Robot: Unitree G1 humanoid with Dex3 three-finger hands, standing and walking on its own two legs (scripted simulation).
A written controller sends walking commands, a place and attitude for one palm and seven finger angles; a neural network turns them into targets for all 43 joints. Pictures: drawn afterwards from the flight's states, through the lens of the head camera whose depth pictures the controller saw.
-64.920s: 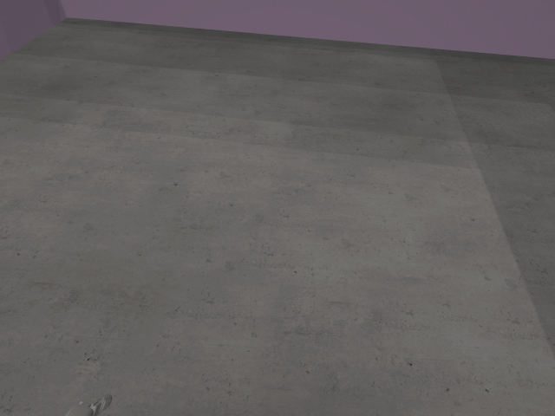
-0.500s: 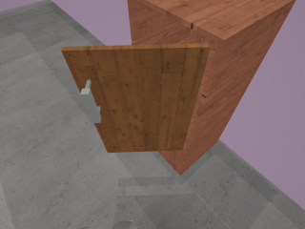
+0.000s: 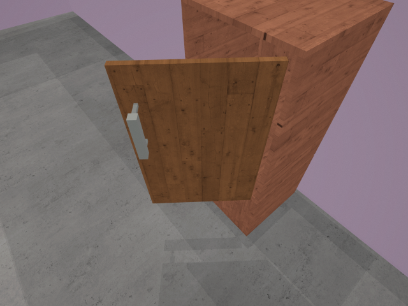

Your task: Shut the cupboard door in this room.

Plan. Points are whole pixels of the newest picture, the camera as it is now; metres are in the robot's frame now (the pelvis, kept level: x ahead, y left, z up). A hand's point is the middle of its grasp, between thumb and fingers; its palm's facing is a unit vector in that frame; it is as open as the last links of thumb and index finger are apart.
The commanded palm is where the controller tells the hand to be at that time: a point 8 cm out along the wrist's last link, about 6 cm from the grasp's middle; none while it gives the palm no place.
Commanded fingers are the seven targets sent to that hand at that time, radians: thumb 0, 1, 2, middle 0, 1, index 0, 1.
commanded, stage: come to a stop and stand still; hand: left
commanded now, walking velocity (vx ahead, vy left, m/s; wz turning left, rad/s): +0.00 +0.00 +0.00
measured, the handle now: (139, 132) +0.50 +0.20 +0.03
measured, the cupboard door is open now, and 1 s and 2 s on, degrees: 52 52 52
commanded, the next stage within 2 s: look again from close up in 0.32 s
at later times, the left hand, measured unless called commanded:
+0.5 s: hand out of the picture +0.00 +0.18 -0.17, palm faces -0.01 -0.98 -0.17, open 7.3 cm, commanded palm none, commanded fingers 0.00 0.90 0.90 -0.20 -0.30 -0.20 -0.30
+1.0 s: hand out of the picture +0.03 +0.22 -0.17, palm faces +0.00 -0.97 -0.22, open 7.4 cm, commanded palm none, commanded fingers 0.00 0.90 0.90 -0.20 -0.30 -0.20 -0.30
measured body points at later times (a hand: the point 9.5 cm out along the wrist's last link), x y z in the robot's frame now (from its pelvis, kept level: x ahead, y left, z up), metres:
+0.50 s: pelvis -0.01 +0.01 +0.00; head +0.02 +0.01 +0.45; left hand +0.00 +0.23 -0.16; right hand -0.04 -0.21 -0.15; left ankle +0.03 +0.12 -0.73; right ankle -0.02 -0.12 -0.74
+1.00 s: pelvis +0.01 +0.02 +0.00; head +0.02 +0.03 +0.45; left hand +0.03 +0.27 -0.15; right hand +0.06 -0.22 -0.15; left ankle +0.03 +0.12 -0.74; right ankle -0.02 -0.12 -0.73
